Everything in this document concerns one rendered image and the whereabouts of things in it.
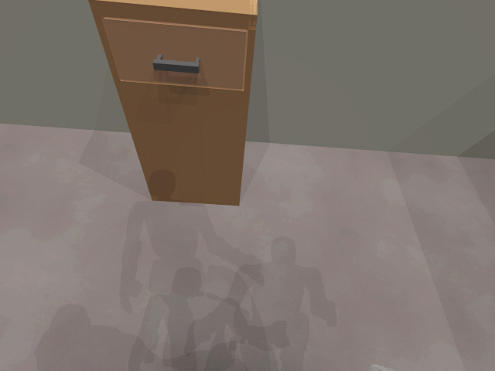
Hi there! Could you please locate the cabinet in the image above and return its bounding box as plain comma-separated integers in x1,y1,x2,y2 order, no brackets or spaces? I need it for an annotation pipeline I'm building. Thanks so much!
88,0,258,206

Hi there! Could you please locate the drawer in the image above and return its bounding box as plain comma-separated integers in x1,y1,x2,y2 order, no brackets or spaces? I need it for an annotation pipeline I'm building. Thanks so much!
104,17,247,89

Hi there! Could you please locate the handle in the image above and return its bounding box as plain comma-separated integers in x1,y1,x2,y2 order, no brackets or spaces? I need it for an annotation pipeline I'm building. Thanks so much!
153,54,200,73

